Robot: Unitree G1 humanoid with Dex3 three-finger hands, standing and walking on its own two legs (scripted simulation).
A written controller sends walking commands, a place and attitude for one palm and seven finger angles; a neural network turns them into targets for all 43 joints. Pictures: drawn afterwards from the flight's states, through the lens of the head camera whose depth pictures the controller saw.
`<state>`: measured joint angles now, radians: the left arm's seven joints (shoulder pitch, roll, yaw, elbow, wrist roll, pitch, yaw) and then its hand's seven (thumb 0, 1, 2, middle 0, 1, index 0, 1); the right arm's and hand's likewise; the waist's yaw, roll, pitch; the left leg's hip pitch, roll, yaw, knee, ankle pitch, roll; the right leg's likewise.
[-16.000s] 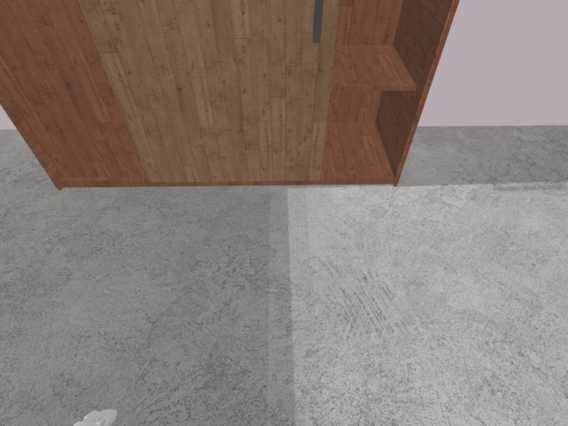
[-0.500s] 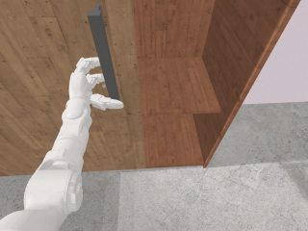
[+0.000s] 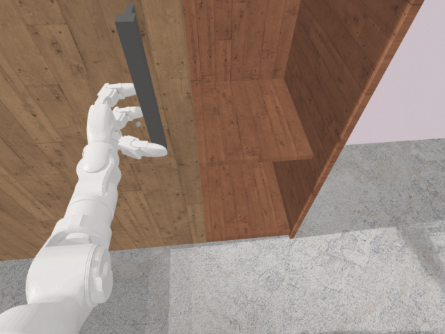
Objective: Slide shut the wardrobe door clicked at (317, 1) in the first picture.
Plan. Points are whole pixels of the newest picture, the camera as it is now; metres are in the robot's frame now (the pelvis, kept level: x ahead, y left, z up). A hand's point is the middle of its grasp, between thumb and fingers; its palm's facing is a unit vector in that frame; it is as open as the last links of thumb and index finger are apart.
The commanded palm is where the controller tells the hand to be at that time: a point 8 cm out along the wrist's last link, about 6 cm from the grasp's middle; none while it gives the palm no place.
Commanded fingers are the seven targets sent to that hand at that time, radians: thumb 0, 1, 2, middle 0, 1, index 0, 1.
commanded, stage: move the hooked fingers beside the handle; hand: left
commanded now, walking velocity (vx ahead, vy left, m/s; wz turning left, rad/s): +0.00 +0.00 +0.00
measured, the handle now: (148, 91) +0.52 +0.12 +0.15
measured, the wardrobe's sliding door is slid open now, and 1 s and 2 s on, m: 0.39 0.39 0.39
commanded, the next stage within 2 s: feel for the door with the fingertips in 1.86 s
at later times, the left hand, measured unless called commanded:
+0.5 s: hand (125, 127) +0.46 +0.16 +0.12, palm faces +0.08 -1.00 +0.00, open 14.0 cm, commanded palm +0.43 +0.21 +0.12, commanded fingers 0.00 -0.50 0.30 -0.30 -1.20 -0.30 -1.20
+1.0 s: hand (115, 129) +0.45 +0.18 +0.12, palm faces +0.08 -1.00 +0.00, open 14.0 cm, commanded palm +0.42 +0.23 +0.12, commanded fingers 0.00 -0.50 0.30 -0.30 -1.20 -0.30 -1.20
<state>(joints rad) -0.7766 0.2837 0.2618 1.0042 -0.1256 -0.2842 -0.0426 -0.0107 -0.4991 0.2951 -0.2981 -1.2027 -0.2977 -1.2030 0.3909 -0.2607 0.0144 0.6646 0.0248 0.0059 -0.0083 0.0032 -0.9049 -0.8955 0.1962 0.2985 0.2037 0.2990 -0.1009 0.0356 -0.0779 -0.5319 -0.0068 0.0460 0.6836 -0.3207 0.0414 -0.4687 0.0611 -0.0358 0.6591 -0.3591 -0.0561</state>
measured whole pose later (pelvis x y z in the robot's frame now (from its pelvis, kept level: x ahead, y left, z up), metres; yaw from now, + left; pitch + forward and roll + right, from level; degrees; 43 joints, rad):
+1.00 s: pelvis +0.01 +0.00 +0.00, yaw +0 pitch +9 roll -1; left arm -0.69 0.34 0.30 0.93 -0.15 -0.25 -0.13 -0.01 -0.50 0.30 -0.30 -1.20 -0.30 -1.20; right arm 0.38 -0.27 0.02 0.65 0.04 0.02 -0.02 0.00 -0.90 -0.90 0.20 0.30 0.20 0.30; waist -0.09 0.04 -0.08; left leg -0.51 -0.01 0.04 0.68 -0.33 0.05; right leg -0.44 0.06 -0.04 0.64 -0.36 -0.05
